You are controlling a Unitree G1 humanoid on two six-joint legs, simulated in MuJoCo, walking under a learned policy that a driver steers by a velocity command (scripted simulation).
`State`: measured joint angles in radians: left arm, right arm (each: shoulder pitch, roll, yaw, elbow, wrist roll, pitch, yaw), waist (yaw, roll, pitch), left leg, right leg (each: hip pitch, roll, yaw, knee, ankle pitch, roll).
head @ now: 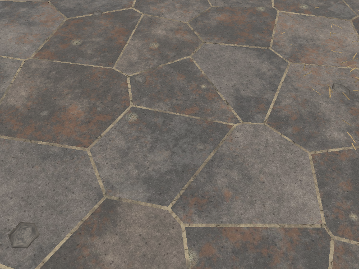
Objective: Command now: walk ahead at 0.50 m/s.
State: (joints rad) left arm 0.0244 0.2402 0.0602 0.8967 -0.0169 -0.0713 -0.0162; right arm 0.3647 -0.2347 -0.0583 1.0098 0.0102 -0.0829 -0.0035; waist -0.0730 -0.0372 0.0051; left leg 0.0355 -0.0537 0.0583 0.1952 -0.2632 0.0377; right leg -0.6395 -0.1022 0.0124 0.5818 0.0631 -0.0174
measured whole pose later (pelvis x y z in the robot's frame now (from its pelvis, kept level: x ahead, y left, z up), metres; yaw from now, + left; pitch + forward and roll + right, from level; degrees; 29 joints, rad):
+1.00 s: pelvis +0.49 +0.03 +0.00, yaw +27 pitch +4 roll -1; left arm 0.04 0.29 0.07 0.78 0.01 -0.03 0.04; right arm 0.18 -0.29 -0.09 0.76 0.01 0.01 -0.02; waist -0.03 -0.02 0.05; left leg -0.33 -0.12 -0.11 0.44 -0.16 0.08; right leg -0.64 -0.05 0.11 0.86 -0.25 0.09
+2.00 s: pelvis +0.55 +0.06 -0.01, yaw +48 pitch +0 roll +0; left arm 0.23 0.26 0.05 0.84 0.00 0.01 0.02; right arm 0.16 -0.22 -0.03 0.77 -0.01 0.00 -0.01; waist 0.01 0.01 -0.01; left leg -0.27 -0.04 -0.01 0.57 -0.36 0.04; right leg -0.23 -0.05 0.00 0.55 -0.32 0.02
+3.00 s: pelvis +0.83 +0.25 -0.01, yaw +20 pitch +4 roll +1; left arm 0.20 0.31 0.07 0.66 -0.01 0.03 0.03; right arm 0.13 -0.30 -0.05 0.68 -0.01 -0.02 -0.05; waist 0.03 0.02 0.02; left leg -0.58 0.01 -0.15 0.78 -0.24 -0.10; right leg -0.36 0.16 0.17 0.50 -0.18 -0.08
